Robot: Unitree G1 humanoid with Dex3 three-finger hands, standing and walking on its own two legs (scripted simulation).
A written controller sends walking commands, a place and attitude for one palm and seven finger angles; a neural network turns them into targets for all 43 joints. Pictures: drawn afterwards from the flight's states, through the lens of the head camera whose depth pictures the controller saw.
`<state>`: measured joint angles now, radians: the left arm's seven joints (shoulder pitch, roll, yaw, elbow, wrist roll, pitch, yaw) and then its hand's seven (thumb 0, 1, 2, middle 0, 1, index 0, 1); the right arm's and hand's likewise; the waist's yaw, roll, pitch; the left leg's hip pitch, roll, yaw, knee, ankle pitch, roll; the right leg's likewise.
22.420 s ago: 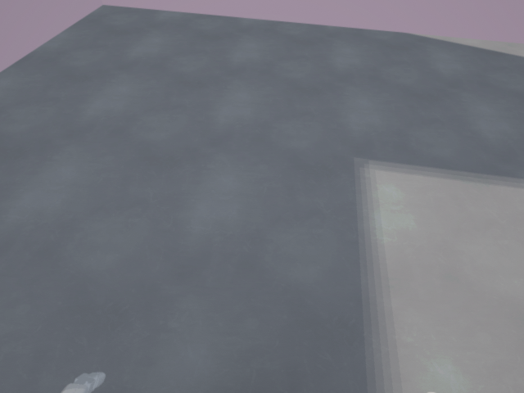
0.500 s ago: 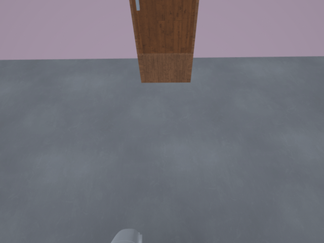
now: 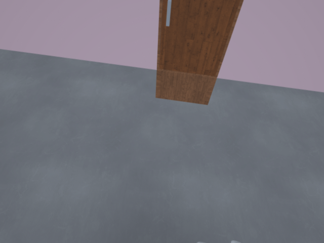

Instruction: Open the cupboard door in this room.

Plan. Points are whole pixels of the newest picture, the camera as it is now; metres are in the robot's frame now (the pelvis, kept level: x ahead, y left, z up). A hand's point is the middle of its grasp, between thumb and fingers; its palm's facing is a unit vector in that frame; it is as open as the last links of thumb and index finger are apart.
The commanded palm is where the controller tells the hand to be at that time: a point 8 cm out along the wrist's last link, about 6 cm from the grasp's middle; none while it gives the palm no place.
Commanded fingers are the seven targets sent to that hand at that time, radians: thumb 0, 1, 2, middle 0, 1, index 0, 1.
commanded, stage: stand and wait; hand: left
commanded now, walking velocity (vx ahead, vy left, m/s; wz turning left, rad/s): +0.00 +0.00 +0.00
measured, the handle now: (169, 12) +1.30 +0.08 -0.01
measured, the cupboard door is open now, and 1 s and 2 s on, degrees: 0 0 0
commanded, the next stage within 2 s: look at it before walking up in 0.80 s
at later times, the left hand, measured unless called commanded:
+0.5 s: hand (115, 235) +0.16 +0.14 -0.17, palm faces +0.06 -0.98 -0.21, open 7.2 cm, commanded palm none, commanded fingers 0.00 0.90 0.90 -0.20 -0.30 -0.20 -0.30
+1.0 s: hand out of the picture +0.08 +0.11 -0.17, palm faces +0.06 -0.99 -0.14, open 7.3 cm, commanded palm none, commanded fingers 0.00 0.90 0.90 -0.20 -0.30 -0.20 -0.30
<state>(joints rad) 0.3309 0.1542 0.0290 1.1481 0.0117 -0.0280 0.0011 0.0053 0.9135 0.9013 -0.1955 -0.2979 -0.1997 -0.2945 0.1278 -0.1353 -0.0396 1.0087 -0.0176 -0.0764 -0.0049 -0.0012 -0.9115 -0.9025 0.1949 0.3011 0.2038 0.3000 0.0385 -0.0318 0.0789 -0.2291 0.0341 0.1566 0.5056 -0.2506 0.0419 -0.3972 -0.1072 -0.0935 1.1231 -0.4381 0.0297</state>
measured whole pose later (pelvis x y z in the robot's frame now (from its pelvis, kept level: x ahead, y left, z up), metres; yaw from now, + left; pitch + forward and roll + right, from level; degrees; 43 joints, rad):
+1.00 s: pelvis +0.11 -0.03 +0.01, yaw +0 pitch -1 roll +0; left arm 0.33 0.10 -0.01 1.17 0.00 -0.01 0.03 0.00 0.91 0.90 -0.19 -0.30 -0.20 -0.29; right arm 0.30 -0.11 -0.01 1.15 -0.01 -0.01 -0.03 0.01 -0.91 -0.90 0.19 0.30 0.20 0.30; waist 0.02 0.00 0.03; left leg -0.07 0.06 0.10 0.39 -0.28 -0.03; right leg -0.22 -0.04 -0.14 0.41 -0.17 -0.01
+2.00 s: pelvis +0.18 -0.06 -0.01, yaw -4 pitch -1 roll +1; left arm 0.32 0.12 0.05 1.10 0.02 -0.05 0.00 0.00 0.91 0.90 -0.19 -0.30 -0.20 -0.29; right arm 0.41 -0.13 -0.05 1.17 -0.02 0.00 -0.01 0.01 -0.90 -0.90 0.19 0.30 0.20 0.30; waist 0.01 0.05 0.05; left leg -0.14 0.09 0.12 0.78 -0.50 -0.01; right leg -0.31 -0.04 -0.17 0.67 -0.35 -0.07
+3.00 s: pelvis +0.58 -0.11 -0.01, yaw -3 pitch -1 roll +1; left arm 0.12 0.16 0.03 1.01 0.02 -0.06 -0.01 0.00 0.91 0.90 -0.19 -0.30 -0.20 -0.29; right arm 0.37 -0.16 -0.05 1.13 -0.02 -0.02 0.00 0.01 -0.91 -0.90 0.19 0.30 0.20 0.30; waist -0.05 0.02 0.05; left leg -0.23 0.05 0.08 0.82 -0.49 0.00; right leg -0.33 -0.07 -0.14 0.59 -0.23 -0.02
